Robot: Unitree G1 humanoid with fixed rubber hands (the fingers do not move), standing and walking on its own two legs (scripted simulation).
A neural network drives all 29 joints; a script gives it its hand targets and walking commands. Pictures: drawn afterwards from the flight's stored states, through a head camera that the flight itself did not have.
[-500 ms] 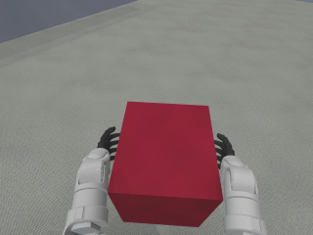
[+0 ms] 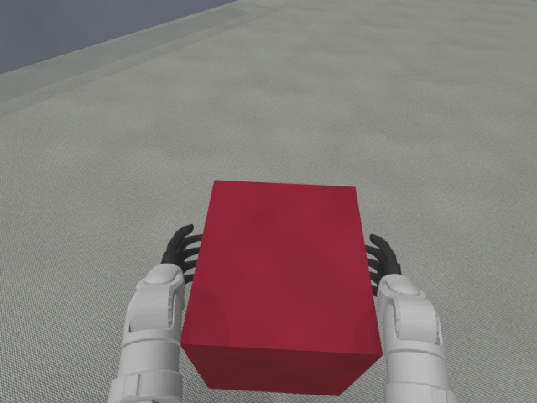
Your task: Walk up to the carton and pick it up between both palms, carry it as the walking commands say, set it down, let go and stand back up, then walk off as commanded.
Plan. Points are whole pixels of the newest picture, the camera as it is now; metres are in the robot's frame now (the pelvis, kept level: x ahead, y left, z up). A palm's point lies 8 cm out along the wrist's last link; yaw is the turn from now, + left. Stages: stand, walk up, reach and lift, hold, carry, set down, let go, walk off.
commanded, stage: reach and lift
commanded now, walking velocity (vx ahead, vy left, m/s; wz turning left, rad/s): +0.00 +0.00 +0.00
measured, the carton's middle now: (278, 291) +0.30 +0.01 -0.03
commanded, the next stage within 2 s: hold in 0.34 s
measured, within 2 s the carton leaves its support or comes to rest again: neither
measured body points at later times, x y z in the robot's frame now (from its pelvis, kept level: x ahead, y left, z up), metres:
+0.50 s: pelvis -0.01 +0.00 +0.00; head -0.04 +0.01 +0.45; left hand +0.28 +0.17 +0.03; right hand +0.28 -0.16 +0.03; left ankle +0.00 +0.14 -0.75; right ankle +0.01 -0.13 -0.75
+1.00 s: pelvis -0.01 +0.00 +0.00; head -0.04 +0.00 +0.45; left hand +0.28 +0.17 +0.04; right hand +0.28 -0.16 +0.03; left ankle +0.00 +0.14 -0.75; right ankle +0.01 -0.13 -0.75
